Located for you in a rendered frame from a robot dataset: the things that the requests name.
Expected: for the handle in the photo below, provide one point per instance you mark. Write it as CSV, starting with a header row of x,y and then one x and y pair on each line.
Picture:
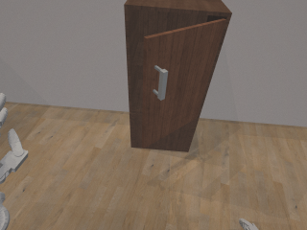
x,y
162,84

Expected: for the robot right hand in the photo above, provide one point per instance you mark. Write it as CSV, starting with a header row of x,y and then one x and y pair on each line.
x,y
247,225

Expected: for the robot left forearm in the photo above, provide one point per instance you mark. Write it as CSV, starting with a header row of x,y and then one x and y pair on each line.
x,y
4,213

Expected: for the robot left hand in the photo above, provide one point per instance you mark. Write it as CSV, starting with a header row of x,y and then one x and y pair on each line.
x,y
15,157

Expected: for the cupboard door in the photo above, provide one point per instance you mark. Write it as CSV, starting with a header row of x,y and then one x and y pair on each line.
x,y
188,55

